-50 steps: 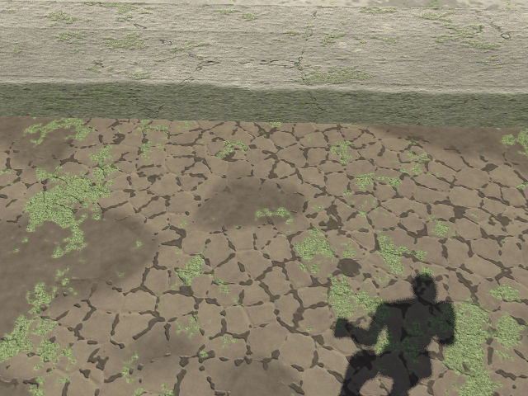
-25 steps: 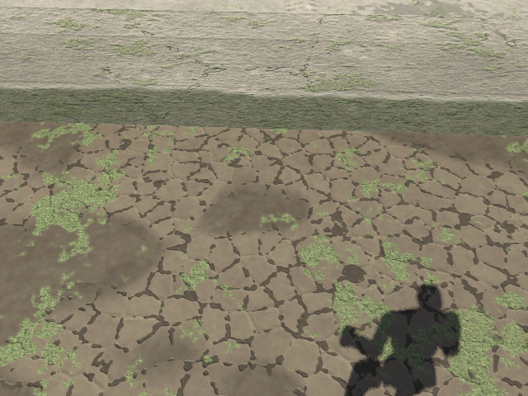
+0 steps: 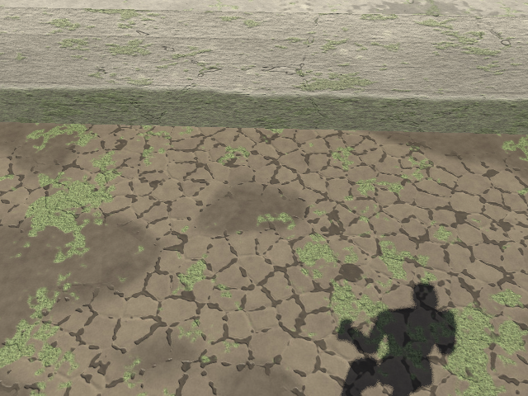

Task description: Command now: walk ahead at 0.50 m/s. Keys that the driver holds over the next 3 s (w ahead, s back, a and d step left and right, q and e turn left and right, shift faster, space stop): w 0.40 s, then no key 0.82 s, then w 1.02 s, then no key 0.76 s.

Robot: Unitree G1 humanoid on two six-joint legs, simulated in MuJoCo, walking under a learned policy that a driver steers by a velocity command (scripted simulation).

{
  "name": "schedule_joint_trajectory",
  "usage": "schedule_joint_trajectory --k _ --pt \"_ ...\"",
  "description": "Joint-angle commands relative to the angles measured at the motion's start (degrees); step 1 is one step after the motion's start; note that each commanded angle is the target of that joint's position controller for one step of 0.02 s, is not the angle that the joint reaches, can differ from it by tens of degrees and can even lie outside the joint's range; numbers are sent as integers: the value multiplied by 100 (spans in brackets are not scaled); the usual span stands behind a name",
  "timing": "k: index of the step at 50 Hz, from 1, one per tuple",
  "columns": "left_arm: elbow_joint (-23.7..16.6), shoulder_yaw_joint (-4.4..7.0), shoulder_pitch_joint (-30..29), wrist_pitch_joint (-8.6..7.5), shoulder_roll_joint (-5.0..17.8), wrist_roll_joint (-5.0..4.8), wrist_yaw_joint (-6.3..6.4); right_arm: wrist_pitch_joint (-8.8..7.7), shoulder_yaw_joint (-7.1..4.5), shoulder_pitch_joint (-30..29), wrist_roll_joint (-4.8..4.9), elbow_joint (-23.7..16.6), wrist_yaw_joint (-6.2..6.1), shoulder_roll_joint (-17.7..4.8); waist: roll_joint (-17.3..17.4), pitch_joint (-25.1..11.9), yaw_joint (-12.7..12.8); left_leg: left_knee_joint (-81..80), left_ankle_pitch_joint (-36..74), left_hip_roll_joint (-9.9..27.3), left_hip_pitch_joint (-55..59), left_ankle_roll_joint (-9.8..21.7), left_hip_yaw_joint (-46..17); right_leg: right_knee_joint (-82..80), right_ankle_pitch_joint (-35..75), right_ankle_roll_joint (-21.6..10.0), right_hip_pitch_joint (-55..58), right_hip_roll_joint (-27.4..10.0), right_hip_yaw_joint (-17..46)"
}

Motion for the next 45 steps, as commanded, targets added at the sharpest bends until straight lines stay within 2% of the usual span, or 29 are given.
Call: schedule_joint_trajectory --k 1,2,3,4,7,8,9,10,11,13,14,15,16,17,20,21,22,23,24,25,28,33,41,42,45 --pt "-617 105 -695 -62 423 -29 5 -120 -101 -780 -55 -674 53 -354 28 -21 -68 -493 2406 497 -383 94 -374 -292 2386 -120 87 -317 360" --pt "-597 134 -637 -46 455 -8 8 -141 -105 -605 -99 -629 72 -322 -36 -336 -110 -437 2503 492 -241 79 -333 -229 2548 -136 230 -336 382" --pt "-463 131 -337 -91 395 3 27 -135 -110 -275 -15 -474 -6 -358 -15 -748 -7 -649 1666 494 -124 94 -522 -267 1473 -133 535 -215 272" --pt "-489 107 -396 -99 351 4 22 -117 -113 -438 15 -509 -25 -380 66 -433 33 -722 1582 503 -246 106 -566 -325 1314 -115 384 -188 254" --pt "-474 106 -437 -98 374 6 11 -72 -115 -523 17 -554 -29 -388 97 -198 27 -769 1526 522 -331 125 -599 -346 1219 -116 261 -175 264" --pt "-610 102 -680 -48 420 -27 -1 -99 -96 -767 -52 -689 54 -343 71 20 -71 -496 2415 501 -408 97 -359 -273 2352 -102 52 -299 348" --pt "-578 129 -600 -39 447 -2 2 -135 -102 -586 -104 -636 74 -311 6 -346 -111 -427 2502 490 -239 87 -322 -217 2549 -125 221 -332 384" --pt "-446 132 -299 -92 400 9 26 -137 -111 -250 -18 -479 -5 -353 3 -778 -10 -641 1678 494 -99 99 -512 -257 1482 -128 540 -212 277" --pt "-473 109 -370 -101 360 6 23 -121 -114 -419 15 -514 -24 -382 74 -442 31 -715 1591 505 -234 112 -557 -315 1321 -112 381 -184 257" --pt "-464 107 -426 -102 373 8 17 -90 -117 -519 19 -554 -31 -388 84 -252 28 -750 1557 527 -286 132 -594 -341 1232 -119 281 -176 268" --pt "-610 108 -688 -44 425 -26 5 -103 -97 -772 -44 -695 52 -346 58 26 -67 -493 2437 510 -403 99 -355 -264 2326 -99 44 -286 342" --pt "-579 128 -613 -29 442 -2 3 -131 -99 -596 -97 -646 75 -309 13 -314 -109 -423 2514 498 -265 89 -316 -205 2518 -118 199 -321 376" --pt "-446 130 -303 -82 393 12 25 -134 -108 -253 -14 -488 -3 -349 14 -760 -7 -639 1688 502 -116 103 -511 -246 1458 -121 524 -203 276" --pt "-472 108 -369 -92 354 9 22 -119 -111 -416 17 -522 -22 -377 85 -431 34 -716 1591 513 -250 115 -557 -305 1294 -105 368 -176 256" --pt "-462 107 -429 -93 375 9 13 -77 -114 -509 21 -568 -27 -389 99 -182 29 -766 1532 533 -346 133 -593 -328 1210 -109 245 -167 268" --pt "-587 97 -634 -42 414 -15 -1 -104 -87 -711 -54 -689 57 -332 63 33 -66 -522 2368 518 -412 112 -377 -293 2281 -102 35 -297 373" --pt "-542 109 -525 -32 419 15 -2 -138 -82 -489 -108 -616 81 -286 5 -318 -106 -518 2392 526 -222 106 -374 -293 2409 -130 189 -344 433" --pt "-348 99 -153 -76 354 21 17 -139 -71 -83 -13 -405 10 -295 -24 -734 -5 -841 1498 570 -88 112 -596 -482 1246 -132 564 -256 376" --pt "-547 73 -553 -33 354 7 3 -150 -57 -549 -68 -582 74 -293 31 -6 -55 -719 2276 548 -310 103 -446 -502 2182 -111 104 -342 454" --pt "-500 51 -543 -22 296 33 4 -166 -33 -441 -104 -530 89 -208 7 -312 -95 -853 2328 621 -74 92 -501 -606 2213 -107 220 -399 505" --pt "-406 20 -495 6 263 42 -3 -192 5 -347 -97 -390 109 -180 8 -276 -59 -1328 2431 731 75 40 -617 -1107 2167 -36 418 -489 620" --pt "-148 115 -195 7 443 4 -13 -246 -81 -103 -33 -118 139 -375 58 -340 2 -1841 2718 819 464 89 -707 -1583 2128 -44 750 -558 663" --pt "-12 180 -91 -16 444 -62 -17 -256 -163 -25 35 53 165 -413 28 -443 2 -2055 2936 884 738 154 -698 -1796 2167 -42 747 -611 619" --pt "91 202 -9 -51 512 -96 31 -223 -196 -31 116 101 68 -551 22 -477 65 -1927 2744 814 620 125 -757 -1630 1871 -28 856 -474 517" --pt "97 190 26 -81 494 -99 59 -146 -207 -70 91 62 -11 -550 41 -381 40 -1849 2713 804 537 151 -726 -1535 1843 -52 625 -482 501"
